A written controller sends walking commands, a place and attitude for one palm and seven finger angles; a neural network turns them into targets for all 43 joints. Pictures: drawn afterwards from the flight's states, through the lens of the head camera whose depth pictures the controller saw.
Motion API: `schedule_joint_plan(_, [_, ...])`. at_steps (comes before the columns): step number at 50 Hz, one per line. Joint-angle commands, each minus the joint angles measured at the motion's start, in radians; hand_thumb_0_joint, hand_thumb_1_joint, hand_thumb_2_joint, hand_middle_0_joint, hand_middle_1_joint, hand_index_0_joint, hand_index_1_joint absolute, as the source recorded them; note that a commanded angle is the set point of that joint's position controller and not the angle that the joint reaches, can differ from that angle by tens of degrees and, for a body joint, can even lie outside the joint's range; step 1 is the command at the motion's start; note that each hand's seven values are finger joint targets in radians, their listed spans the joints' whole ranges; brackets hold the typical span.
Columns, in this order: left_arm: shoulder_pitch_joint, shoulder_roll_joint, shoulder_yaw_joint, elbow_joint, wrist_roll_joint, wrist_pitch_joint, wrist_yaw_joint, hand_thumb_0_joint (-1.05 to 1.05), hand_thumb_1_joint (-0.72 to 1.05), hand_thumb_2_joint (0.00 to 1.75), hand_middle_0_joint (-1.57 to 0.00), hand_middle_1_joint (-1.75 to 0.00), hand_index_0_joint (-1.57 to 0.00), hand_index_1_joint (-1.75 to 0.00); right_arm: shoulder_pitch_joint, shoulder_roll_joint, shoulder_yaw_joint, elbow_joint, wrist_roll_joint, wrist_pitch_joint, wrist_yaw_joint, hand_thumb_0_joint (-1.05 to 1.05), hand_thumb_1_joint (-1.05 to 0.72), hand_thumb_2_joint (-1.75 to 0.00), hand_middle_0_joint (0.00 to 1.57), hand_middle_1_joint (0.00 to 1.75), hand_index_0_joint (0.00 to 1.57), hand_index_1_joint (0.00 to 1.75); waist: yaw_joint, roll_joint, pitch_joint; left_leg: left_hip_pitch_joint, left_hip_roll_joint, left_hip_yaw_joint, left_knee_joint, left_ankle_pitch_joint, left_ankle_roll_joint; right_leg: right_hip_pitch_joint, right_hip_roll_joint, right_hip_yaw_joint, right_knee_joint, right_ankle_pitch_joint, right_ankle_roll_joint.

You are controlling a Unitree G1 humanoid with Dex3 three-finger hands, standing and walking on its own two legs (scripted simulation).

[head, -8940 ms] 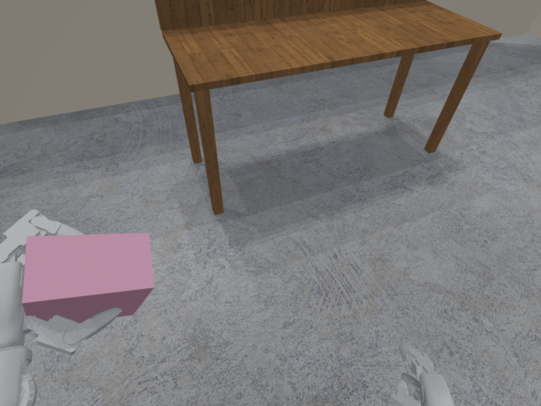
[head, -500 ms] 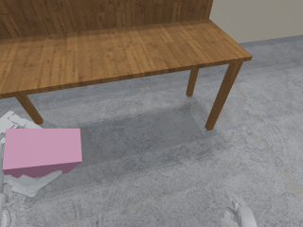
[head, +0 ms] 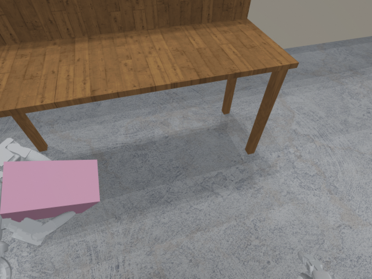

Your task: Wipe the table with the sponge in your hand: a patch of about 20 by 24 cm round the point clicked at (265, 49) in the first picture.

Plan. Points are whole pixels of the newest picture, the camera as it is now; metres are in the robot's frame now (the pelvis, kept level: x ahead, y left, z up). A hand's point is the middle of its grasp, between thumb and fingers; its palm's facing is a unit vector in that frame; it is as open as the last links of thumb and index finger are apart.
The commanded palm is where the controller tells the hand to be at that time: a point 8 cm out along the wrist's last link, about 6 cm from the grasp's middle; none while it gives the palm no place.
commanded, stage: take the last steps up to it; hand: left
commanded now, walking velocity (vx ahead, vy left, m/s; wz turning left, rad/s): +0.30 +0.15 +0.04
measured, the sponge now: (63, 191) +0.22 +0.21 +0.15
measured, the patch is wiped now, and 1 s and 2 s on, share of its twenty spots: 0.00 0.00 0.00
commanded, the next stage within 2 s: come to a stop and stand still in 1.94 s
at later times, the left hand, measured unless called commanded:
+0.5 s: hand (21, 162) +0.27 +0.29 +0.16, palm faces +0.39 -0.79 -0.47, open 10.6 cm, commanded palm +0.22 +0.34 +0.18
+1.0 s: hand (38, 118) +0.38 +0.32 +0.16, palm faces +0.37 -0.79 -0.49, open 10.6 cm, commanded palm +0.31 +0.36 +0.18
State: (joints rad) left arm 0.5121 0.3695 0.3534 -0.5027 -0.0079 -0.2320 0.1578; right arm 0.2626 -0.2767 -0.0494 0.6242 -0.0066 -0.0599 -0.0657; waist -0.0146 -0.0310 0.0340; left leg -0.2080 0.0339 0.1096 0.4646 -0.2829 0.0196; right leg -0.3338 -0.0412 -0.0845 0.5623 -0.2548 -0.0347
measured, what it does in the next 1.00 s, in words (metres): walks ahead: left foot, then right foot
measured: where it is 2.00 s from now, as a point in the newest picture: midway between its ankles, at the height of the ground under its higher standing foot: (146, 259)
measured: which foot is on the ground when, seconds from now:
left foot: down 0.00-0.18, up 0.20-0.48, down 0.50-0.84, up 0.86-1.00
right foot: down 0.00-0.52, up 0.54-0.82, down 0.84-1.00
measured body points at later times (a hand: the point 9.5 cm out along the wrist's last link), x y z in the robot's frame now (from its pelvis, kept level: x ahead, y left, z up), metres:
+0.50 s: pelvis +0.06 +0.05 +0.00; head +0.11 +0.05 +0.44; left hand +0.24 +0.33 +0.19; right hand +0.23 -0.19 -0.10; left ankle +0.12 +0.19 -0.73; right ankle +0.05 -0.09 -0.74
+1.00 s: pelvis +0.16 +0.08 +0.00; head +0.20 +0.06 +0.45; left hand +0.35 +0.36 +0.18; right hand +0.30 -0.16 -0.12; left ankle +0.14 +0.22 -0.65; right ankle +0.16 -0.01 -0.74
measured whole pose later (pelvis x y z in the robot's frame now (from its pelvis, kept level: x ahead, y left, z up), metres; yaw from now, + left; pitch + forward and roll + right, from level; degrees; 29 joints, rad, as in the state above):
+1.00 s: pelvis +0.16 +0.08 +0.00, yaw +1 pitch +0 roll +2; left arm 0.47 0.34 0.35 -0.44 -0.01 -0.23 0.13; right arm 0.18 -0.22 -0.01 0.68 0.00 -0.05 -0.04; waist 0.00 0.03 0.09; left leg -0.53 0.06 0.06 1.16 -0.35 -0.03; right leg -0.26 -0.08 -0.19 0.57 -0.31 -0.04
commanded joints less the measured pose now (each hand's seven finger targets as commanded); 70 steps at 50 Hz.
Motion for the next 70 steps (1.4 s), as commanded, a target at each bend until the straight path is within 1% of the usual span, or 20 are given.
schedule_joint_plan(1, [-0.124,0.179,0.115,-0.202,0.011,-0.073,0.019,0.0,0.1,1.3,-1.2,-1.6,-1.2,-1.6,-0.122,-0.059,-0.017,-0.144,0.015,-0.078,-0.001,0.0,-0.9,-0.9,0.2,0.3,0.2,0.3,0.003,0.292,-0.01,-0.037,0.322,-0.429,-0.284,-0.334,0.205,-0.162,-0.007,0.025,0.362,-0.28,0.042])
schedule_joint_plan(7, [-0.143,0.138,0.08,-0.183,0.006,-0.064,0.011,0.0,0.1,1.3,-1.2,-1.6,-1.2,-1.6,-0.121,-0.058,-0.01,-0.112,0.011,-0.099,0.006,0.0,-0.9,-0.9,0.2,0.3,0.2,0.3,0.021,0.208,-0.039,-0.147,0.168,-0.145,-0.022,-0.067,0.094,0.174,0.003,-0.071,-0.065,-0.101,0.047])
schedule_joint_plan(8, [-0.139,0.148,0.083,-0.153,0.012,-0.06,0.011,0.0,0.1,1.3,-1.2,-1.6,-1.2,-1.6,-0.119,-0.048,-0.007,-0.111,0.011,-0.091,0.006,0.0,-0.9,-0.9,0.2,0.3,0.2,0.3,0.019,0.107,-0.046,-0.252,0.122,-0.094,0.126,-0.069,0.066,0.275,-0.075,0.049,-0.153,-0.099,0.004])
schedule_joint_plan(10, [-0.184,0.209,0.147,-0.107,-0.009,-0.058,0.014,0.0,0.1,1.3,-1.2,-1.6,-1.2,-1.6,-0.149,-0.04,-0.016,-0.128,0.018,-0.079,0.019,0.0,-0.9,-0.9,0.2,0.3,0.2,0.3,0.034,-0.27,-0.058,-0.508,-0.003,-0.063,0.615,-0.232,-0.015,0.339,-0.426,0.642,-0.349,-0.173,-0.155])
schedule_joint_plan(13, [-0.146,0.205,0.149,-0.138,-0.02,-0.078,-0.005,0.0,0.1,1.3,-1.2,-1.6,-1.2,-1.6,-0.158,-0.033,-0.007,-0.104,0.015,-0.046,0.027,0.0,-0.9,-0.9,0.2,0.3,0.2,0.3,0.024,-0.049,-0.017,-0.496,0.076,-0.15,0.718,-0.105,-0.04,0.219,-0.393,0.454,-0.338,-0.102,-0.169])
schedule_joint_plan(16, [-0.099,0.18,0.14,-0.167,-0.012,-0.095,-0.001,0.0,0.1,1.3,-1.2,-1.6,-1.2,-1.6,-0.164,-0.012,0.01,-0.116,0.009,-0.034,0.028,0.0,-0.9,-0.9,0.2,0.3,0.2,0.3,0.015,-0.103,-0.054,-0.383,0.092,-0.087,0.505,-0.036,-0.041,0.186,-0.318,0.199,-0.287,0.158,-0.117])
schedule_joint_plan(23, [-0.108,0.168,0.128,-0.271,-0.011,-0.07,0.031,0.0,0.1,1.3,-1.2,-1.6,-1.2,-1.6,-0.133,-0.006,-0.005,-0.16,0.006,-0.061,0.005,0.0,-0.9,-0.9,0.2,0.3,0.2,0.3,0.019,-0.07,-0.132,0.021,-0.003,0.094,-0.012,0.064,-0.021,0.159,-0.212,0.084,-0.123,0.035,-0.042])
schedule_joint_plan(24, [-0.134,0.165,0.123,-0.296,-0.009,-0.076,0.03,0.0,0.1,1.3,-1.2,-1.6,-1.2,-1.6,-0.121,-0.022,-0.015,-0.164,0.01,-0.067,-0.002,0.0,-0.9,-0.9,0.2,0.3,0.2,0.3,0.01,0.04,-0.147,0.115,0.025,0.064,-0.053,0.077,-0.006,0.103,-0.172,0.06,0.007,0.055,-0.016])
schedule_joint_plan(26, [-0.15,0.16,0.127,-0.329,-0.009,-0.089,0.032,0.0,0.1,1.3,-1.2,-1.6,-1.2,-1.6,-0.11,-0.058,-0.034,-0.176,0.019,-0.072,0.003,0.0,-0.9,-0.9,0.2,0.3,0.2,0.3,0.0,0.361,-0.194,0.311,0.321,-0.341,-0.119,0.327,0.148,-0.199,-0.013,-0.051,0.448,-0.34,0.06])
schedule_joint_plan(28, [-0.115,0.219,0.166,-0.278,-0.008,-0.091,0.022,0.0,0.1,1.3,-1.2,-1.6,-1.2,-1.6,-0.119,-0.033,-0.029,-0.152,0.016,-0.09,0.005,0.0,-0.9,-0.9,0.2,0.3,0.2,0.3,0.008,0.338,-0.178,0.234,0.386,-0.454,-0.156,0.194,0.25,-0.297,-0.058,0.052,0.644,-0.358,0.05])
schedule_joint_plan(32, [-0.044,0.142,0.119,-0.327,-0.019,-0.082,0.008,0.0,0.1,1.3,-1.2,-1.6,-1.2,-1.6,-0.13,-0.031,-0.023,-0.133,0.029,-0.105,0.022,0.0,-0.9,-0.9,0.2,0.3,0.2,0.3,0.014,0.266,-0.131,0.123,0.28,-0.189,-0.157,0.219,0.188,-0.259,-0.078,-0.012,0.504,-0.208,0.068])
schedule_joint_plan(39, [-0.027,0.164,0.142,-0.197,-0.026,-0.043,0.013,0.0,0.1,1.3,-1.2,-1.6,-1.2,-1.6,-0.129,-0.03,-0.005,-0.13,0.018,-0.093,-0.006,0.0,-0.9,-0.9,0.2,0.3,0.2,0.3,0.022,0.196,-0.136,-0.007,0.233,-0.079,-0.071,0.091,0.102,0.087,-0.007,-0.121,0.008,-0.091,0.064])
schedule_joint_plan(41, [-0.063,0.177,0.146,-0.163,-0.015,-0.038,0.013,0.0,0.1,1.3,-1.2,-1.6,-1.2,-1.6,-0.132,-0.024,-0.006,-0.128,0.02,-0.076,-0.007,0.0,-0.9,-0.9,0.2,0.3,0.2,0.3,0.026,0.027,-0.156,-0.15,0.161,-0.011,0.177,0.027,0.057,0.261,-0.11,0.037,-0.158,-0.017,0.006])
schedule_joint_plan(43, [-0.089,0.21,0.184,-0.089,-0.028,-0.031,0.016,0.0,0.1,1.3,-1.2,-1.6,-1.2,-1.6,-0.162,-0.018,0.002,-0.152,0.019,-0.068,0.009,0.0,-0.9,-0.9,0.2,0.3,0.2,0.3,0.037,-0.263,-0.123,-0.5,0.004,-0.03,0.622,-0.25,-0.02,0.378,-0.448,0.609,-0.299,0.036,-0.155])
schedule_joint_plan(45, [-0.112,0.2,0.167,-0.119,-0.036,-0.052,0.004,0.0,0.1,1.3,-1.2,-1.6,-1.2,-1.6,-0.153,-0.024,-0.001,-0.12,0.018,-0.054,0.025,0.0,-0.9,-0.9,0.2,0.3,0.2,0.3,0.021,-0.171,-0.064,-0.556,0.052,-0.14,0.804,-0.137,-0.044,0.324,-0.439,0.511,-0.304,0.016,-0.154])
schedule_joint_plan(50, [-0.058,0.193,0.154,-0.228,-0.007,-0.095,0.01,0.0,0.1,1.3,-1.2,-1.6,-1.2,-1.6,-0.161,-0.017,0.003,-0.122,0.005,-0.037,0.027,0.0,-0.9,-0.9,0.2,0.3,0.2,0.3,0.017,-0.055,-0.092,-0.404,0.089,-0.064,0.52,-0.028,-0.047,0.232,-0.318,0.108,-0.224,0.392,-0.093])
schedule_joint_plan(58, [-0.043,0.175,0.164,-0.267,-0.011,-0.083,0.042,0.0,0.1,1.3,-1.2,-1.6,-1.2,-1.6,-0.106,-0.018,-0.027,-0.168,0.007,-0.051,0.006,0.0,-0.9,-0.9,0.2,0.3,0.2,0.3,0.017,-0.056,-0.157,-0.001,-0.001,0.109,-0.016,0.108,-0.028,0.205,-0.231,0.026,-0.046,0.225,-0.031])
schedule_joint_plan(60, [-0.101,0.163,0.151,-0.301,-0.011,-0.098,0.038,0.0,0.1,1.3,-1.2,-1.6,-1.2,-1.6,-0.099,-0.065,-0.05,-0.176,0.017,-0.057,0.002,0.0,-0.9,-0.9,0.2,0.3,0.2,0.3,-0.001,0.285,-0.203,0.241,0.205,-0.172,-0.078,0.242,0.068,-0.058,-0.086,-0.066,0.344,-0.058,0.046])
schedule_joint_plan(62, [-0.101,0.21,0.162,-0.219,-0.001,-0.104,0.027,0.0,0.1,1.3,-1.2,-1.6,-1.2,-1.6,-0.107,-0.052,-0.038,-0.158,0.015,-0.068,0.007,0.0,-0.9,-0.9,0.2,0.3,0.2,0.3,0.008,0.347,-0.198,0.187,0.394,-0.46,-0.157,0.231,0.225,-0.254,-0.042,0.023,0.683,-0.406,0.05])
schedule_joint_plan(70, [-0.035,0.153,0.131,-0.292,-0.027,-0.08,0.006,0.0,0.1,1.3,-1.2,-1.6,-1.2,-1.6,-0.126,-0.027,-0.009,-0.134,0.02,-0.106,0.014,0.0,-0.9,-0.9,0.2,0.3,0.2,0.3,0.022,0.273,-0.144,-0.031,0.241,-0.118,-0.158,0.154,0.149,-0.054,-0.046,-0.075,0.283,-0.178,0.076])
